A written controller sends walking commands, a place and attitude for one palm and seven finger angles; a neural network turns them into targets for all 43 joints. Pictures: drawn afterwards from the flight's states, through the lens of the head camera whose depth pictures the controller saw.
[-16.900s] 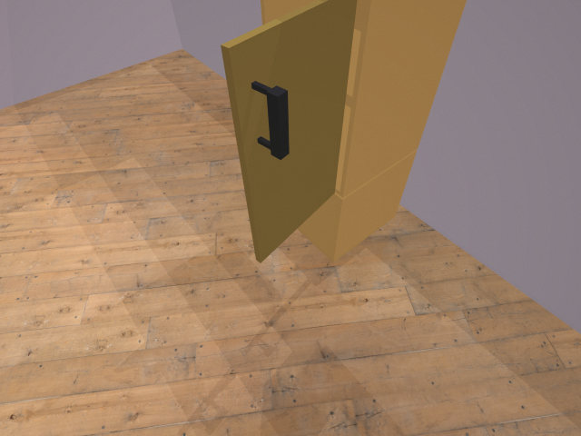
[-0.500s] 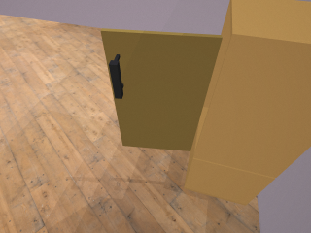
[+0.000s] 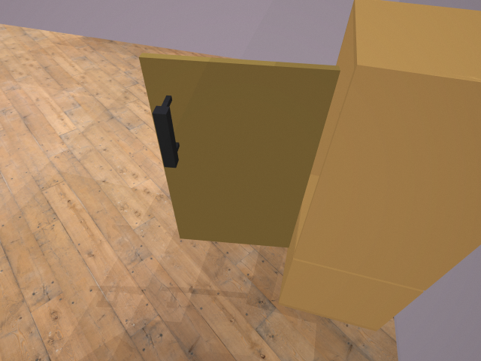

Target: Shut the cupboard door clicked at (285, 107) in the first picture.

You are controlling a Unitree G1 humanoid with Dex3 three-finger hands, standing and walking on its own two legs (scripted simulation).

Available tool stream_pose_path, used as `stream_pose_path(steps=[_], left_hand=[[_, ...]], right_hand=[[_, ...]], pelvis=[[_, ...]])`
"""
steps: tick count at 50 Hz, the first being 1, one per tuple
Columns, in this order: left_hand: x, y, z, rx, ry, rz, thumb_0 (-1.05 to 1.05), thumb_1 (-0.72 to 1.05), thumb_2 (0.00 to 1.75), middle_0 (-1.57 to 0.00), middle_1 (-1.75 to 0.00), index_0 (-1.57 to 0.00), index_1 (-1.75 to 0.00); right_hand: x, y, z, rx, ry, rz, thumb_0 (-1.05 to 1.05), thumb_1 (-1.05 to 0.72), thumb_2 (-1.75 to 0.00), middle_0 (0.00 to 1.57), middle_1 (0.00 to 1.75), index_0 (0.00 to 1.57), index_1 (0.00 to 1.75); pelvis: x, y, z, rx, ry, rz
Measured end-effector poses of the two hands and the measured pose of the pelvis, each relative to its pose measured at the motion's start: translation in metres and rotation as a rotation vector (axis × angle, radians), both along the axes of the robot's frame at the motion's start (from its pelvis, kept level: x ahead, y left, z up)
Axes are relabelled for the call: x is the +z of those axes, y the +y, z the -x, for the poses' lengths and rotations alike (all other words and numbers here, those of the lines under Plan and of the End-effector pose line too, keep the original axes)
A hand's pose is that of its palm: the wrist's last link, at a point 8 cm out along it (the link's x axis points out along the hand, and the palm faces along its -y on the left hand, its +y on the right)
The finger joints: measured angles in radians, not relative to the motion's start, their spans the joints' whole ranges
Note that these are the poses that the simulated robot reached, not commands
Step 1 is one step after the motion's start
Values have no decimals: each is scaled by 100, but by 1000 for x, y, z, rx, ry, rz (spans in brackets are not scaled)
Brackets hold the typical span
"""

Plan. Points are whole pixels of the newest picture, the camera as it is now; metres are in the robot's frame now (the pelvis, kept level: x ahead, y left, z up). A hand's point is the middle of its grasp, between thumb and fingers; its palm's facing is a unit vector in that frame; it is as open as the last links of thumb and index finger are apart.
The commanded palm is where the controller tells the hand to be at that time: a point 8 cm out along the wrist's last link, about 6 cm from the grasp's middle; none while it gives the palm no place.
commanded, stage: come to a stop and stand still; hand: left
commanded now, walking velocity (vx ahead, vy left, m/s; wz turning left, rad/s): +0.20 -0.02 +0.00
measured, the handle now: (169, 132) +0.51 +0.18 +0.11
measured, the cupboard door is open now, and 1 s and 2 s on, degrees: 100 100 100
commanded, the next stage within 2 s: look again from close up in 1.32 s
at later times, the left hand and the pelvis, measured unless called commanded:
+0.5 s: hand out of the picture +0.06 +0.18 -0.17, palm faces +0.06 -0.97 -0.22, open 7.3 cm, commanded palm none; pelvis +0.05 +0.00 +0.00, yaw +1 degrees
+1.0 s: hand out of the picture +0.05 +0.22 -0.15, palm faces +0.01 -0.95 -0.30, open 7.4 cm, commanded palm none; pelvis -0.03 +0.00 +0.00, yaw +1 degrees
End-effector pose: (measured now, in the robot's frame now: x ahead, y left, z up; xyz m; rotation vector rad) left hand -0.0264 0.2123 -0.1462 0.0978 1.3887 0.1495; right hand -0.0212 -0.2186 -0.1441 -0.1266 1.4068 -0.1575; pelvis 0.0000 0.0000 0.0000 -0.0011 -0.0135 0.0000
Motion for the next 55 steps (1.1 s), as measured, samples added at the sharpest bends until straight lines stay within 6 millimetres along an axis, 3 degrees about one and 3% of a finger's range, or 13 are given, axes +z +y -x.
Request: stream_pose_path(steps=[5, 10, 15, 19, 23, 28, 41, 47, 55], left_hand=[[-4, -1, -12, -1, 33, 7, 0, 91, 90, -20, -30, -20, -30], [-4, -5, -39, -7, 29, -14, 1, 91, 90, -20, -30, -20, -30], [-1, -11, -61, -12, 3, -26, 1, 91, 90, -20, -30, -20, -30], [2, -2, -67, -9, 15, -34, 2, 93, 90, -20, -30, -21, -30], [5, 10, -77, -2, -17, -54, 1, 92, 90, -20, -30, -21, -30], [4, 17, -89, -9, -73, -86, 1, 92, 90, -20, -30, -20, -30], [22, 37, -83, -67, -224, -154, 0, 91, 90, -20, -30, -21, -30], [28, 46, -72, -88, -251, -154, 1, 91, 90, -20, -30, -21, -30], [27, 59, -46, -104, -220, -146, 1, 91, 90, -20, -30, -21, -30]], right_hand=[[-3, 0, -13, -18, 2, 8, 1, -91, -90, 20, 30, 20, 29], [-9, 0, -26, -30, 23, 2, 1, -91, -90, 20, 30, 20, 29], [-6, 2, -51, -31, 27, -4, 1, -91, -90, 20, 30, 20, 29], [3, -4, -68, -25, 3, 33, 2, -93, -89, 20, 30, 20, 29], [7, -9, -78, -5, -32, 51, 2, -93, -89, 20, 30, 20, 29], [-2, -12, -83, 11, -51, 43, 1, -92, -90, 20, 30, 20, 29], [4, -32, -92, 30, -256, 55, 1, -91, -89, 20, 30, 20, 29], [17, -41, -79, 61, -289, 83, 1, -91, -89, 20, 30, 20, 29], [24, -49, -41, 79, -227, 116, 1, -90, -89, 20, 30, 20, 29]], pelvis=[[-4, 0, -22, -11, 7, -10], [-8, -5, -43, -16, 9, -10], [-3, -9, -52, -3, 22, -1], [2, -5, -53, 4, 28, 7], [4, -3, -49, 10, 20, 3], [-2, -4, -41, 4, 22, -8], [-6, -5, 2, 18, -12, -6], [-2, -2, 24, 13, -30, -4], [2, 5, 45, 13, -27, -2]])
